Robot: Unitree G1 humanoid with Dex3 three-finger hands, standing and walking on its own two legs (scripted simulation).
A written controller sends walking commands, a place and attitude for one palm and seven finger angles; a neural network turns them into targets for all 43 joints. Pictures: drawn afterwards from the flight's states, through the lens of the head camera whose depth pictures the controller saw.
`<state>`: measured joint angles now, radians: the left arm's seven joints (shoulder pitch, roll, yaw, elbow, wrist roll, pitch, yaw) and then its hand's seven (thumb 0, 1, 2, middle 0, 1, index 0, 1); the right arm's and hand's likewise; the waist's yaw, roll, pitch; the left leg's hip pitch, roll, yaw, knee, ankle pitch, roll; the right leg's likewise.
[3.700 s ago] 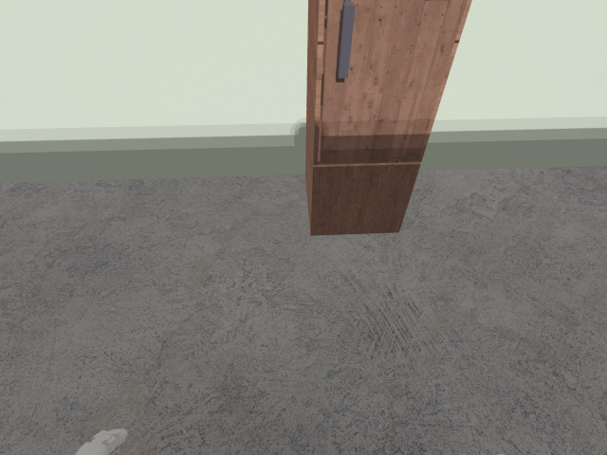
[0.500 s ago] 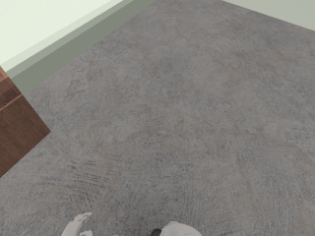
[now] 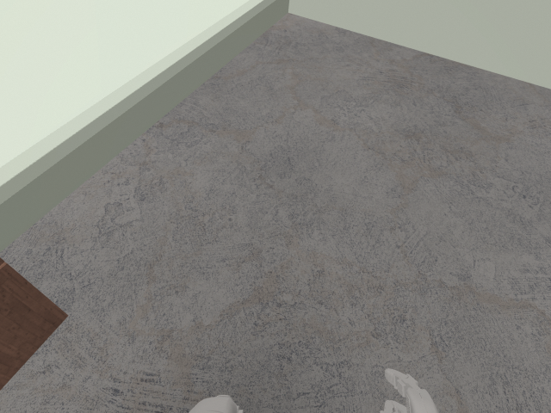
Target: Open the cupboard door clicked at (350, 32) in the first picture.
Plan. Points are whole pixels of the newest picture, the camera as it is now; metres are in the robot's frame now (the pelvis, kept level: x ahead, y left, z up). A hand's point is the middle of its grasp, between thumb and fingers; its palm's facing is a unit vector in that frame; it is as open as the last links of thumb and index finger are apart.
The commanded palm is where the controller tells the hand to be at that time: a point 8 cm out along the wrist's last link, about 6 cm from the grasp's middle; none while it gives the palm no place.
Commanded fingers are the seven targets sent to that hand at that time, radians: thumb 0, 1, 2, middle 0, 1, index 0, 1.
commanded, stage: turn to face it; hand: left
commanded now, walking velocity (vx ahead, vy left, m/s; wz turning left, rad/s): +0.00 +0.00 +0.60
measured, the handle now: out of the picture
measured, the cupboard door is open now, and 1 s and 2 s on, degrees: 0 0 0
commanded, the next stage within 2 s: take the last steps up to it in 1.90 s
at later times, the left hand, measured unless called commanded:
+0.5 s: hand out of the picture +0.12 +0.22 -0.14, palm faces +0.23 -0.95 -0.21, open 7.4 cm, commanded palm none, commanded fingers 0.00 0.90 0.90 -0.20 -0.30 -0.20 -0.30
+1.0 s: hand out of the picture -0.04 +0.14 -0.14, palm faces +0.56 -0.78 -0.26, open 7.4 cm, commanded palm none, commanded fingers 0.00 0.90 0.90 -0.20 -0.30 -0.20 -0.30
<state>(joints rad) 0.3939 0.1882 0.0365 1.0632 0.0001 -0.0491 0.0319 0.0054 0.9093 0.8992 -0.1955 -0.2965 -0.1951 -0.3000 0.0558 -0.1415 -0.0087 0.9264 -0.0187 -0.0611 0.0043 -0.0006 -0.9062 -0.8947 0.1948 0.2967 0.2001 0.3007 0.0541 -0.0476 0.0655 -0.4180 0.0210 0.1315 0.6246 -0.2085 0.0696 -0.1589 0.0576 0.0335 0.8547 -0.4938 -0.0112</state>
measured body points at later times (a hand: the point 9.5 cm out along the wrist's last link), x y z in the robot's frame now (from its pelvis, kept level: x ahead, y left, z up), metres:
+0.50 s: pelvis +0.04 +0.01 +0.02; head +0.07 +0.03 +0.47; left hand +0.11 +0.27 -0.12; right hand +0.07 -0.24 -0.12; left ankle +0.07 +0.08 -0.72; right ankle +0.05 -0.15 -0.67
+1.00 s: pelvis +0.03 -0.05 +0.02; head +0.07 -0.05 +0.47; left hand -0.07 +0.18 -0.12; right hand +0.25 -0.24 -0.13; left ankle -0.07 +0.09 -0.64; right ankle +0.05 -0.14 -0.72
